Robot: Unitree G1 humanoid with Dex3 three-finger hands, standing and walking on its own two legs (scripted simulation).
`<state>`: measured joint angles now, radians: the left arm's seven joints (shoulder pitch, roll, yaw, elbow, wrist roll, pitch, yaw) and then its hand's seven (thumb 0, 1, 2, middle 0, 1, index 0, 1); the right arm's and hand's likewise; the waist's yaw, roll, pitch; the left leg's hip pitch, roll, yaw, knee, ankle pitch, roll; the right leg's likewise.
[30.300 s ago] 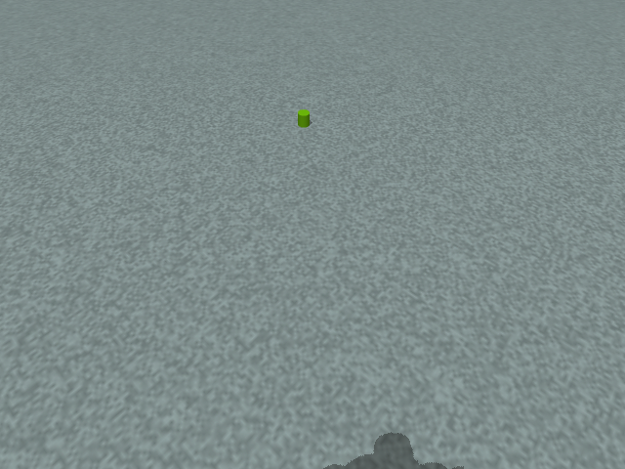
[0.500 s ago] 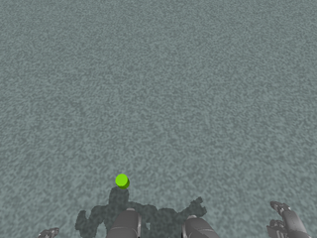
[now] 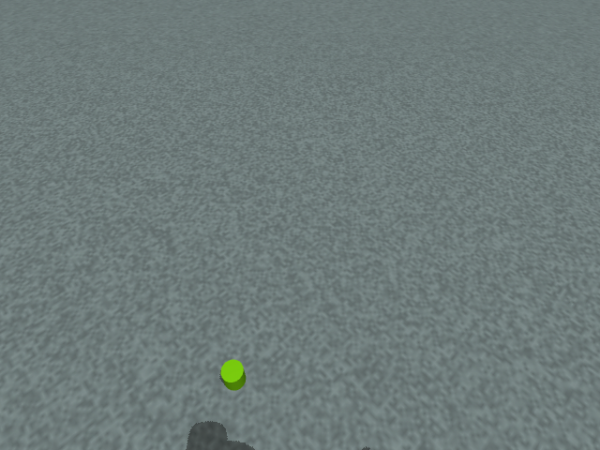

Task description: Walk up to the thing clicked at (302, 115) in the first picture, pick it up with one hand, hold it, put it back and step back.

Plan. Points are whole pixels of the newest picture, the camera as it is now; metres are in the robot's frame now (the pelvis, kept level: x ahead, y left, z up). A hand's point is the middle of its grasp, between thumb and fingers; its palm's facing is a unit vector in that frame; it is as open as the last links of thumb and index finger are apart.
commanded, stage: walk up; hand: left
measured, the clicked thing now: (233, 375) +0.47 +0.21 -0.72
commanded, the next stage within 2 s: stand in 0.66 s
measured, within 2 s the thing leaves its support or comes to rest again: neither
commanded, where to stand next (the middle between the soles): +0.07 -0.01 m, yaw -4 degrees
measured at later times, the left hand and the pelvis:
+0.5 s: hand out of the picture +0.11 +0.27 -0.13, palm faces -0.01 -0.94 -0.34, open 7.4 cm; pelvis +0.03 +0.02 +0.02, yaw +0 degrees
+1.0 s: hand out of the picture +0.10 +0.26 -0.13, palm faces -0.03 -0.94 -0.34, open 7.4 cm; pelvis +0.01 +0.01 +0.03, yaw +0 degrees
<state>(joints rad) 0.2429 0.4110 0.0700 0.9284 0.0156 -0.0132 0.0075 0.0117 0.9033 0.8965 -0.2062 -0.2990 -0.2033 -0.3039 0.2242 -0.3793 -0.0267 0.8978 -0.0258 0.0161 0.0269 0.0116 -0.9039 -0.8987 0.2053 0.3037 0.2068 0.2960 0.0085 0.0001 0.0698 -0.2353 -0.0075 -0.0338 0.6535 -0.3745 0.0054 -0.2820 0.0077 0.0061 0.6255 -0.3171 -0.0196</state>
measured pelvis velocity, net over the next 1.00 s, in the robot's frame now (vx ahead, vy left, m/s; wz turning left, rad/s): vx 0.01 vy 0.01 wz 0.00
